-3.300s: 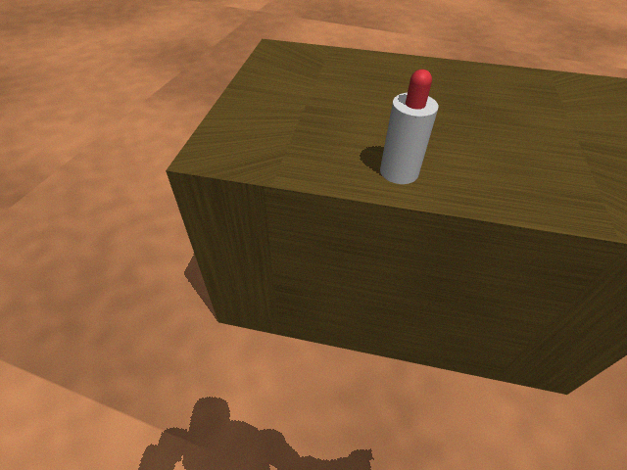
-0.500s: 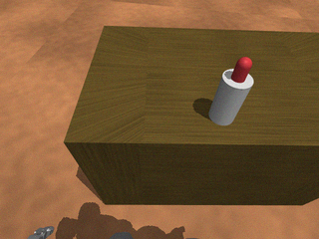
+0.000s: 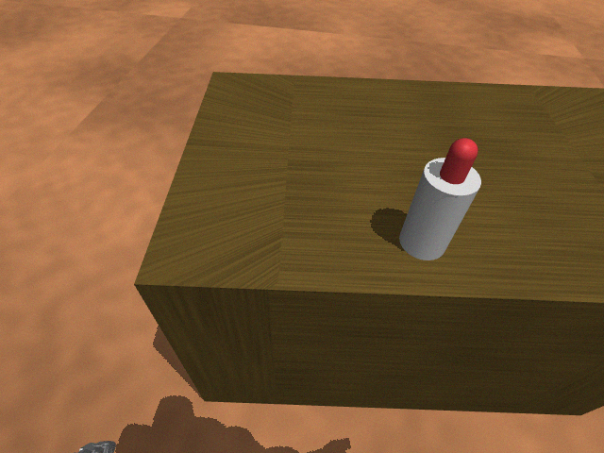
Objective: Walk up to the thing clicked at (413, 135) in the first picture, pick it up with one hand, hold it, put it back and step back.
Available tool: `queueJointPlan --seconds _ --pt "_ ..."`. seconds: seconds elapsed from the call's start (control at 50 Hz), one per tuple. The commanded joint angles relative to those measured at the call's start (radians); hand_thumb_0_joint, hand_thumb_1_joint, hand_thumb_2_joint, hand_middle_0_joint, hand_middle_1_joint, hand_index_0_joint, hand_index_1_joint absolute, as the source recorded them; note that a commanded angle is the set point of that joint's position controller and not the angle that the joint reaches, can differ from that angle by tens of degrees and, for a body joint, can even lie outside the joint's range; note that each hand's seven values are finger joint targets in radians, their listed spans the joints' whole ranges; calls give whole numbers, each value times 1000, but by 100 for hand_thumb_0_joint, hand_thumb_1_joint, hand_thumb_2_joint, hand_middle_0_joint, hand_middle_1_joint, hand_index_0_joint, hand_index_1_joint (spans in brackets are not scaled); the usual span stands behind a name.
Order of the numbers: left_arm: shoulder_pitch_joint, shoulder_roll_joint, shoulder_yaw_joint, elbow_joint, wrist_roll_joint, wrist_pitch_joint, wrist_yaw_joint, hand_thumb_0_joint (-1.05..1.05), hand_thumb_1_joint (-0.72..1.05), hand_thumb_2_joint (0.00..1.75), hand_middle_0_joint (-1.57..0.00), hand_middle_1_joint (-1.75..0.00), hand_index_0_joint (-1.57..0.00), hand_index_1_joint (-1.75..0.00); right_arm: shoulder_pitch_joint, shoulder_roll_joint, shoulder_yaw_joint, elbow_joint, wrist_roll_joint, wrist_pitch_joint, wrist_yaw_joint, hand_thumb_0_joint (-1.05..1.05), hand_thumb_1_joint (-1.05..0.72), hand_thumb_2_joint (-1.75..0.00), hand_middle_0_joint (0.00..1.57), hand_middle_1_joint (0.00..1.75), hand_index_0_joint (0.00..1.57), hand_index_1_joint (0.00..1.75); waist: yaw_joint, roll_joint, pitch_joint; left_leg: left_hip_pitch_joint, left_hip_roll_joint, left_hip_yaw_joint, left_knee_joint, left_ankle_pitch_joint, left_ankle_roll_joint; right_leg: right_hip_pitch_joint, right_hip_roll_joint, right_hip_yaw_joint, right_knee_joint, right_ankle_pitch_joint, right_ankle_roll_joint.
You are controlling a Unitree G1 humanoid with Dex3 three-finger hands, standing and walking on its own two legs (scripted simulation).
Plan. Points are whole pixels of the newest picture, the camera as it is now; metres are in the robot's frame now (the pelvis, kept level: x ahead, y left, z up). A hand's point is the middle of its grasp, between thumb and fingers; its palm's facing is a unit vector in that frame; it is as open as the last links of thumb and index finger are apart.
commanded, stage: walk up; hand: right
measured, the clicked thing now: (441, 198) +0.49 -0.22 +0.04
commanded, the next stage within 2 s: stand in 0.50 s
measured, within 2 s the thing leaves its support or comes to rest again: neither
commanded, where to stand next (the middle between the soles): +0.07 +0.00 m, yaw -1 degrees
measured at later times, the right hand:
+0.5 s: hand out of the picture +0.11 -0.24 -0.15, palm faces -0.07 +0.93 -0.35, open 7.4 cm
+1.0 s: hand out of the picture +0.09 -0.25 -0.15, palm faces -0.03 +0.94 -0.33, open 7.4 cm
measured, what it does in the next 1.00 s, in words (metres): stands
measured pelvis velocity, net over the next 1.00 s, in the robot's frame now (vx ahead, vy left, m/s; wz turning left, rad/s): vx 0.01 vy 0.00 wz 0.00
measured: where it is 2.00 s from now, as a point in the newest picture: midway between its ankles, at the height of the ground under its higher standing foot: outside the picture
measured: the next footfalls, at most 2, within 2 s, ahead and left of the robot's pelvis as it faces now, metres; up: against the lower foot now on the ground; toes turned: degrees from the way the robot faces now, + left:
none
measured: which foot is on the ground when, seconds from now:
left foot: down 0.00-1.00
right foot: down 0.00-1.00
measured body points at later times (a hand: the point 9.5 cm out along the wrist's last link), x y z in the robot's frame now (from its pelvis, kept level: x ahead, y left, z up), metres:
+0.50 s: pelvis +0.01 +0.00 +0.00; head +0.03 +0.01 +0.45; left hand +0.09 +0.31 -0.13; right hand +0.11 -0.29 -0.12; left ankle +0.04 +0.15 -0.74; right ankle -0.01 -0.12 -0.74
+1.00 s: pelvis +0.01 +0.00 +0.01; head +0.03 +0.00 +0.46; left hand +0.09 +0.31 -0.12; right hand +0.09 -0.29 -0.13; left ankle +0.04 +0.15 -0.74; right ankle -0.01 -0.12 -0.74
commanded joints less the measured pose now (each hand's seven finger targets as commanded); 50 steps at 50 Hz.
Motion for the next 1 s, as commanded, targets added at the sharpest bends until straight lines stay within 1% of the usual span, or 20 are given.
queueJointPlan --seconds 0.0,0.1,0.14,0.38,0.42,0.46,0.48,0.5,0.54,0.56,0.58,0.6,0.66,0.72,0.76,0.78,0.88,0.92,0.94,0.98 --pt "-68 210 40 -69 -2 -20 12 0 90 90 -20 -30 -20 -30 -59 -212 -45 -64 1 -18 -20 0 -90 -90 20 30 20 30 3 3 -85 31 67 -53 -54 159 60 7 -108 102 -113 74 -41" --pt "-63 212 43 -55 1 -18 11 0 90 90 -20 -30 -20 -30 -64 -211 -46 -58 2 -17 -21 0 -90 -90 20 30 20 30 4 16 -87 26 77 -68 -77 167 60 24 -104 91 -115 60 -37" --pt "-59 208 40 -54 2 -18 10 0 90 90 -20 -30 -20 -30 -73 -215 -47 -57 1 -18 -21 0 -90 -90 20 30 20 30 6 22 -91 18 76 -73 -84 154 64 39 -103 86 -112 73 -35" --pt "-37 211 46 -52 5 -19 15 0 90 90 -20 -30 -20 -30 -83 -203 -48 -64 2 -12 -20 0 -90 -90 20 30 20 30 8 0 -109 46 70 -69 -68 234 62 60 -108 66 -116 127 -26" --pt "-44 207 46 -57 7 -18 15 0 90 90 -20 -30 -20 -30 -82 -205 -50 -60 0 -11 -21 0 -90 -90 20 30 20 30 4 4 -111 38 66 -65 -74 204 60 61 -111 68 -115 107 -29" --pt "-31 208 46 -53 6 -17 15 0 90 90 -20 -30 -20 -30 -90 -205 -51 -62 1 -12 -21 0 -90 -90 20 30 20 30 9 14 -109 41 68 -74 -80 217 61 62 -108 62 -110 112 -26" --pt "-17 200 31 -36 3 -25 19 0 90 90 -20 -30 -20 -30 -107 -193 -45 -59 -4 -8 -18 0 -90 -90 20 30 20 30 15 30 -112 77 81 -75 -90 236 58 47 -122 91 -131 134 -27" --pt "-18 198 29 -33 3 -31 21 0 90 90 -20 -30 -20 -30 -101 -190 -44 -58 -3 -5 -16 0 -90 -90 20 30 20 30 9 25 -102 69 80 -80 -94 237 56 51 -120 88 -141 140 -23" --pt "-22 206 28 -29 3 -35 22 0 90 90 -20 -30 -20 -30 -99 -200 -46 -50 -2 -3 -15 0 -90 -90 20 30 20 30 7 27 -103 82 81 -76 -102 202 58 49 -122 94 -149 119 -25" --pt "-19 209 25 -26 3 -38 22 0 90 90 -20 -30 -20 -30 -101 -197 -45 -48 -1 -3 -14 0 -90 -90 20 30 20 30 7 20 -96 87 82 -79 -108 219 54 48 -122 93 -149 136 -24" --pt "-18 212 25 -24 2 -39 23 0 90 90 -20 -30 -20 -30 -94 -197 -45 -46 1 -3 -13 0 -90 -90 20 30 20 30 4 12 -114 95 85 -75 -108 234 55 63 -125 92 -144 160 -25" --pt "-12 204 21 -21 2 -41 23 0 90 90 -20 -30 -20 -30 -98 -200 -44 -44 2 -3 -12 0 -90 -90 20 30 20 30 7 18 -100 93 84 -77 -116 233 54 53 -120 91 -150 164 -19" --pt "-14 210 19 -17 3 -43 26 0 90 90 -20 -30 -20 -30 -96 -199 -45 -42 2 1 -10 0 -90 -90 20 30 20 30 4 -5 -96 96 85 -71 -122 199 56 53 -122 91 -158 137 -17" --pt "-9 208 15 -14 2 -45 25 0 90 90 -20 -30 -20 -30 -98 -195 -43 -37 1 -1 -9 0 -90 -90 20 30 20 30 6 9 -87 96 86 -71 -133 212 50 55 -122 94 -159 151 -17" --pt "-13 212 15 -16 2 -44 27 0 90 90 -20 -30 -20 -30 -94 -195 -44 -36 0 -2 -9 0 -90 -90 20 30 20 30 3 5 -102 96 86 -67 -135 223 48 65 -121 91 -153 158 -18" --pt "-4 208 15 -13 1 -44 26 0 90 90 -20 -30 -20 -30 -99 -201 -44 -34 2 -3 -10 0 -90 -90 20 30 20 30 8 14 -102 111 89 -66 -133 220 52 60 -125 98 -155 163 -18" --pt "-8 210 12 -13 2 -43 27 0 90 90 -20 -30 -20 -30 -89 -196 -43 -29 2 1 -9 0 -90 -90 20 30 20 30 4 -7 -78 89 83 -63 -148 169 49 48 -122 97 -166 115 -17" --pt "2 209 9 -10 3 -43 27 0 90 90 -20 -30 -20 -30 -93 -195 -42 -27 2 0 -7 0 -90 -90 20 30 20 30 5 4 -70 95 82 -66 -150 159 48 33 -120 96 -172 107 -16" --pt "-6 217 12 -16 4 -45 27 0 90 90 -20 -30 -20 -30 -80 -195 -42 -25 1 0 -8 0 -90 -90 20 30 20 30 1 -5 -88 96 85 -63 -146 180 48 53 -125 99 -166 128 -18" --pt "-3 214 10 -14 2 -45 28 0 90 90 -20 -30 -20 -30 -88 -195 -42 -25 0 1 -7 0 -90 -90 20 30 20 30 4 -8 -70 80 81 -65 -150 155 46 45 -121 96 -172 106 -16"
